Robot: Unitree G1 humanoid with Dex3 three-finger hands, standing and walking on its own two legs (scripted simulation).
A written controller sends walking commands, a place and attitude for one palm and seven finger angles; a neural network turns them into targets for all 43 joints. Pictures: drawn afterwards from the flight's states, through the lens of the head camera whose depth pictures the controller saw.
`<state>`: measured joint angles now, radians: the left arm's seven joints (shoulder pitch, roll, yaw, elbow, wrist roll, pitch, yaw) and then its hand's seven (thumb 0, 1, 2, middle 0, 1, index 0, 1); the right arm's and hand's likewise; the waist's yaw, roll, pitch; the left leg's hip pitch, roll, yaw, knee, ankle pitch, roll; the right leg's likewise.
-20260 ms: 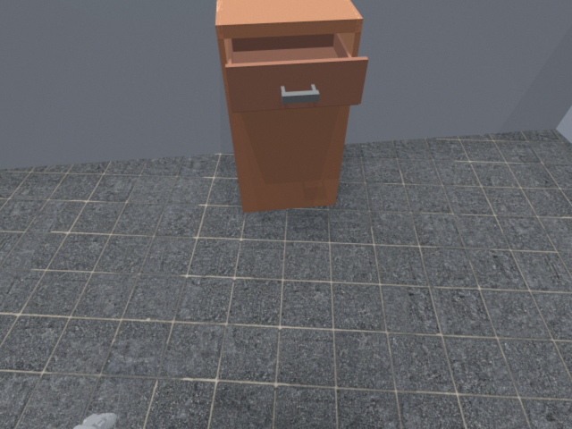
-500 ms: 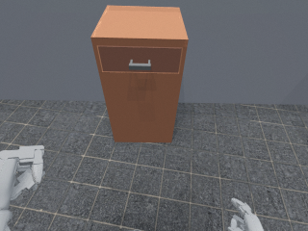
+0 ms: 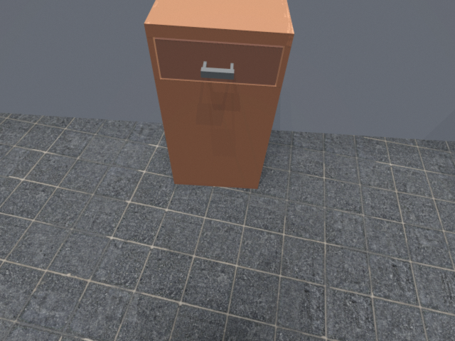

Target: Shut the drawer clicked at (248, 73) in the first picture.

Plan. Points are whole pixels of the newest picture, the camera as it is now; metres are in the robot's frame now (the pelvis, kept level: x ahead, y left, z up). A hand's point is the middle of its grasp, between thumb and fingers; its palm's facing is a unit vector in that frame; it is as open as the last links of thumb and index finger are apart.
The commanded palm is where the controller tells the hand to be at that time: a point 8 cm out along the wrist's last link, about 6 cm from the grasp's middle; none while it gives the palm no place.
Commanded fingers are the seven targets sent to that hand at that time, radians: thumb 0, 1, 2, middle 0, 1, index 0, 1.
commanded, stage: let the arm hang, fingers relaxed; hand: left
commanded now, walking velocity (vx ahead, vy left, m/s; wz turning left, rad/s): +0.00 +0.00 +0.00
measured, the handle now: (218, 69) +0.89 +0.10 -0.04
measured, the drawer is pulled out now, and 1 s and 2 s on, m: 0.00 0.00 0.00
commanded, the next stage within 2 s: look to check the result in 0.56 s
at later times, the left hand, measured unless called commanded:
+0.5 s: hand out of the picture -0.02 +0.17 -0.17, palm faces +0.02 -0.98 -0.21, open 7.3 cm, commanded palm none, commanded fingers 0.00 0.90 0.90 -0.20 -0.30 -0.20 -0.30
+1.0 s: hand out of the picture -0.03 +0.14 -0.17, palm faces +0.02 -0.99 -0.17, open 7.4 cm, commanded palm none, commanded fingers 0.00 0.90 0.90 -0.20 -0.30 -0.20 -0.30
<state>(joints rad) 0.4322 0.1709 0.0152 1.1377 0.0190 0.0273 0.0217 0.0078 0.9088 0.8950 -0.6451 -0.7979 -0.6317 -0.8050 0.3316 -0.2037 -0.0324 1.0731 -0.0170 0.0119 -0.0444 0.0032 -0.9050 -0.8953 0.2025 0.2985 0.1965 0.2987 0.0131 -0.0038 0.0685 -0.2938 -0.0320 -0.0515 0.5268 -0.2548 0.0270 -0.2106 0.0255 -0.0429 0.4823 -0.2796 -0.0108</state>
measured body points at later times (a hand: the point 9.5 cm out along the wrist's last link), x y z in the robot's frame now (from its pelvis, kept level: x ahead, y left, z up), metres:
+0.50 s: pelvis -0.03 -0.01 +0.00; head -0.03 -0.02 +0.45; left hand -0.02 +0.22 -0.15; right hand -0.08 -0.21 -0.16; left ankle +0.02 +0.09 -0.74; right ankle -0.02 -0.11 -0.74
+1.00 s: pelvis -0.02 -0.02 +0.01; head -0.01 -0.02 +0.46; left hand -0.03 +0.19 -0.16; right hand -0.04 -0.23 -0.16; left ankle +0.02 +0.09 -0.74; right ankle -0.02 -0.11 -0.74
